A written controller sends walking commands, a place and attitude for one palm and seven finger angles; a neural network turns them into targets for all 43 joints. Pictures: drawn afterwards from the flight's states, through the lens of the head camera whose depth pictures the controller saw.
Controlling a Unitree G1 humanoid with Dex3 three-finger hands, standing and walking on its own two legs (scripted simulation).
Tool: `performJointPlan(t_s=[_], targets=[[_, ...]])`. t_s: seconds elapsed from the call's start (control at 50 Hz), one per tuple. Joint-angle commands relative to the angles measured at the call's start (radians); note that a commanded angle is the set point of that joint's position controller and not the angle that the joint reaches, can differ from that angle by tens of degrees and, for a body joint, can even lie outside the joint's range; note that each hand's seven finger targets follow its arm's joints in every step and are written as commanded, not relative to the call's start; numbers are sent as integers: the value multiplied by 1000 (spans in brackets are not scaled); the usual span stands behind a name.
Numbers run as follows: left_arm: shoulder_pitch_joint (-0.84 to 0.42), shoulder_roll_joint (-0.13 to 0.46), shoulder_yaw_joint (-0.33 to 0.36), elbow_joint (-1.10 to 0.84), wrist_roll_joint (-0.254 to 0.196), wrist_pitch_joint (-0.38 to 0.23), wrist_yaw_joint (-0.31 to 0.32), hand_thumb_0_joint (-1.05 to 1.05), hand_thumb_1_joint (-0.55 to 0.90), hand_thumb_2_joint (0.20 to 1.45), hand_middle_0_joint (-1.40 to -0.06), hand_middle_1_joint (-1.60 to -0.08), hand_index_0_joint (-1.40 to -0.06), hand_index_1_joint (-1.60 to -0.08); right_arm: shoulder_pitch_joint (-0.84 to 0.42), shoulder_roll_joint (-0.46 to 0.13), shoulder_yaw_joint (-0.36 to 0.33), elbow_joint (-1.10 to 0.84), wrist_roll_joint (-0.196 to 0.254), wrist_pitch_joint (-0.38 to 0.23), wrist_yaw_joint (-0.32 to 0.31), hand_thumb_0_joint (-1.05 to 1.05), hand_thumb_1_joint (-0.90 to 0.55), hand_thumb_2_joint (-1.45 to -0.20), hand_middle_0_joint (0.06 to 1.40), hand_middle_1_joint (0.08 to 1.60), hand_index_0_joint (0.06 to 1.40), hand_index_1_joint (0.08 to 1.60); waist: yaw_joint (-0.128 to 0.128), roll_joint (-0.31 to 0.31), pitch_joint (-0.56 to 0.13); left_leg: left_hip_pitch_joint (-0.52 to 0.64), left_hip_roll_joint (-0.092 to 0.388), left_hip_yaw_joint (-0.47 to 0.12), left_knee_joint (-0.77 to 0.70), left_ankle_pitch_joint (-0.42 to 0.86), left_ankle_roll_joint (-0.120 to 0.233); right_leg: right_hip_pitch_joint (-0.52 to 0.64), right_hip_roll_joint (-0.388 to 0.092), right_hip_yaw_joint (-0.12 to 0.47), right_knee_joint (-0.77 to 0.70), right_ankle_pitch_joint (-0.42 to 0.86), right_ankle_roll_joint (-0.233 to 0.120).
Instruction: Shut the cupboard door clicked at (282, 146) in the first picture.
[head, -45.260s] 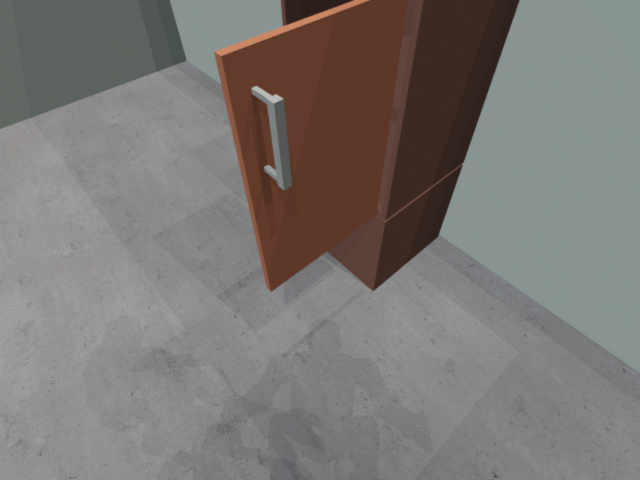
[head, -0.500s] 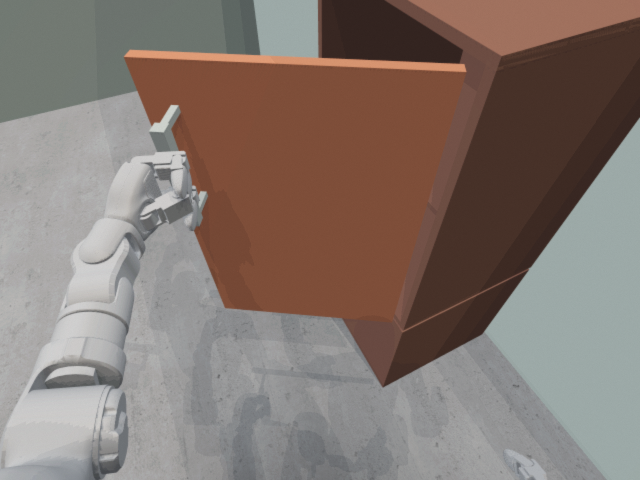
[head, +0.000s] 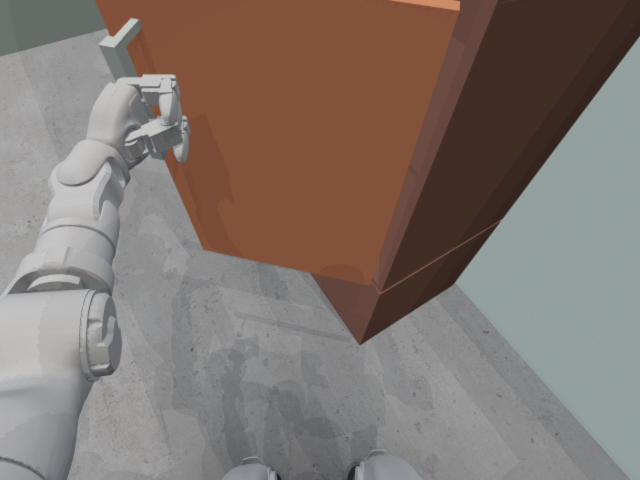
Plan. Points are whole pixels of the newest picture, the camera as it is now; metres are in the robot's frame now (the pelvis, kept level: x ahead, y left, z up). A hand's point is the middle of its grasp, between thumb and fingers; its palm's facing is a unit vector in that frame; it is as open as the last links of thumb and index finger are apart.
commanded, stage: push the door shut along its arc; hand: left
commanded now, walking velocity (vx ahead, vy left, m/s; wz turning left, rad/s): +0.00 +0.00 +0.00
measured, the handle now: (146, 96) +0.57 +0.19 +0.13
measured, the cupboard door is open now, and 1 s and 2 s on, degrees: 45 32 31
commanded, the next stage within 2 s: pull the fist back off the door in 0.78 s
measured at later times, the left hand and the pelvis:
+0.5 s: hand (223, 96) +0.54 +0.09 +0.15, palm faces -0.39 -0.92 +0.00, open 3.1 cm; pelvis +0.02 +0.00 +0.00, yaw -2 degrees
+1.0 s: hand (245, 77) +0.58 +0.06 +0.15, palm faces -0.15 -0.98 +0.11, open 3.1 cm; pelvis +0.01 -0.01 -0.01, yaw +0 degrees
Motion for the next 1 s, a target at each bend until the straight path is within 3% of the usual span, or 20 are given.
performJointPlan(t_s=[0.0,0.04,0.08,0.1,0.16,0.2,0.32,0.34,0.46,0.52,0.56,0.58,0.64,0.66,0.74,0.86,0.88,0.9,0.92,0.98], targets=[[-564,165,36,-198,-11,-55,-31,0,900,900,-1300,-1500,-1300,-1500,116,-178,-68,-69,1,-24,-15,0,-900,-900,200,300,200,300,-61,52,-439,355,-4,-112,-78,196,-6,13,59,48,-84,162,-25],[-546,227,88,-175,-15,-51,-35,0,900,900,-1300,-1500,-1300,-1500,128,-183,-67,-71,-1,-15,-16,0,-900,-900,200,300,200,300,-51,31,-448,330,-5,-107,-69,229,-3,42,62,48,-76,200,-24],[-593,190,43,-170,-2,-48,-42,0,900,900,-1300,-1500,-1300,-1500,131,-179,-67,-69,-1,-8,-15,0,-900,-900,200,300,200,300,-71,47,-419,313,-5,-104,-65,200,-3,9,62,49,-79,178,-20],[-595,220,67,-161,2,-49,-39,0,900,900,-1300,-1500,-1300,-1500,140,-183,-72,-66,-2,-5,-15,0,-900,-900,200,300,200,300,-73,43,-420,312,-3,-103,-62,197,-2,8,63,50,-81,176,-20],[-601,203,51,-187,1,-55,-51,0,900,900,-1300,-1500,-1300,-1500,141,-178,-73,-72,-3,2,-14,0,-900,-900,200,300,200,300,-69,87,-481,357,-3,-102,-47,262,-4,8,65,51,-70,223,-21],[-602,239,88,-184,-1,-51,-57,0,900,900,-1300,-1500,-1300,-1500,155,-184,-78,-68,-8,7,-14,0,-900,-900,200,300,200,300,-67,54,-502,357,-3,-102,-40,284,-1,30,68,50,-68,251,-20],[-623,240,84,-171,-2,-42,-62,0,900,900,-1300,-1500,-1300,-1500,162,-180,-74,-75,-8,26,-17,0,-900,-900,200,300,200,300,-74,61,-493,346,-6,-91,-26,334,4,29,72,45,-55,292,-21],[-627,270,108,-164,8,-41,-58,0,900,900,-1300,-1500,-1300,-1500,162,-184,-76,-72,-11,30,-15,0,-900,-900,200,300,200,300,-68,77,-503,349,-5,-99,-25,339,-2,26,73,49,-52,297,-20],[-645,223,70,-161,21,-31,-59,0,900,900,-1300,-1500,-1300,-1500,163,-179,-80,-78,-14,50,-11,0,-900,-900,200,300,200,300,-76,67,-517,353,-7,-92,-10,387,0,23,75,49,-41,346,-17],[-686,170,30,-161,10,-32,-62,0,900,900,-1300,-1500,-1300,-1500,170,-175,-81,-72,-14,56,-17,0,-900,-900,200,300,200,300,-98,51,-509,368,-8,-87,-2,405,7,5,80,42,-40,347,-18],[-721,174,25,-122,13,-19,-67,0,900,900,-1300,-1500,-1300,-1500,164,-182,-82,-54,-15,58,-19,0,-900,-900,200,300,200,300,-116,29,-477,345,-8,-89,3,349,8,-22,78,49,-51,323,-13],[-752,140,-8,-106,15,-15,-70,0,900,900,-1300,-1500,-1300,-1500,164,-179,-80,-46,-15,56,-20,0,-900,-900,200,300,200,300,-128,30,-452,334,-10,-91,0,324,9,-43,79,47,-53,300,-13],[-796,134,-15,-101,13,-17,-70,0,900,900,-1300,-1500,-1300,-1500,169,-183,-80,-26,-19,52,-23,0,-900,-900,200,300,200,300,-138,56,-482,360,-9,-98,16,343,8,-73,80,44,-39,293,-16],[-820,96,-44,-93,11,-14,-71,0,900,900,-1300,-1500,-1300,-1500,163,-181,-78,-21,-20,49,-22,0,-900,-900,200,300,200,300,-147,75,-469,362,-8,-103,18,324,8,-104,78,42,-39,267,-16],[-877,87,-54,-104,9,-17,-71,0,900,900,-1300,-1500,-1300,-1500,170,-185,-81,6,-26,38,-20,0,-900,-900,200,300,200,300,-156,110,-525,405,-6,-112,40,358,9,-138,81,36,-22,264,-19],[-926,57,-78,-50,15,-1,-68,0,900,900,-1300,-1500,-1300,-1500,172,-192,-80,33,-27,29,-21,0,-900,-900,200,300,200,300,-178,82,-498,358,-6,-116,55,292,13,-184,82,31,-15,213,-17],[-968,105,142,-67,-46,25,143,0,900,900,-1300,-1500,-1300,-1500,217,-143,-65,1,-24,23,-6,0,-900,-900,200,300,200,300,-134,126,-519,266,7,-123,40,258,-5,-120,73,46,-40,194,-13],[-912,63,110,-40,-10,42,249,0,900,900,-1300,-1500,-1300,-1500,224,-138,-65,-4,-28,20,16,0,-900,-900,200,300,200,300,-132,103,-532,249,6,-119,24,229,-10,-95,74,45,-37,179,-4],[-913,51,138,-52,4,36,342,0,900,900,-1300,-1500,-1300,-1500,250,-135,-72,-5,-40,17,30,0,-900,-900,200,300,200,300,-142,37,-539,242,6,-125,22,246,-6,-72,78,32,-33,196,1],[-868,42,147,-158,144,-39,583,0,900,900,-1300,-1500,-1300,-1500,273,-117,-79,-22,-89,20,90,0,-900,-900,200,300,200,300,-98,120,-626,259,-6,-103,46,338,-15,-54,74,33,-5,262,2]])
